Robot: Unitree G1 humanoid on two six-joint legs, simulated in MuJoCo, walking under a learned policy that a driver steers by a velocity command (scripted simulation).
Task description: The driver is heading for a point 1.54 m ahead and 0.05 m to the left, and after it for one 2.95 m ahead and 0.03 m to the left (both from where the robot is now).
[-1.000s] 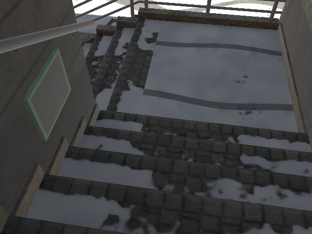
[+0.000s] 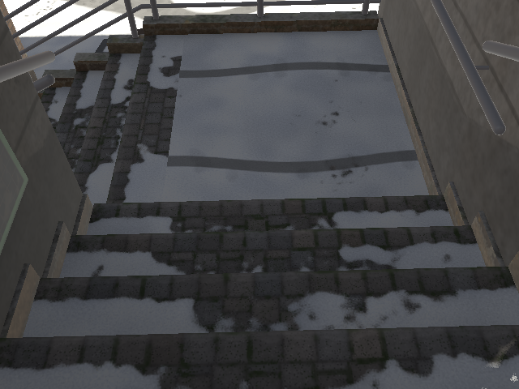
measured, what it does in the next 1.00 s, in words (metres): steps on the spot: left foot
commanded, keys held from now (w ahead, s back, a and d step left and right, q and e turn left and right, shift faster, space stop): e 0.14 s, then no key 0.28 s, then q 0.24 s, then w+q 0.34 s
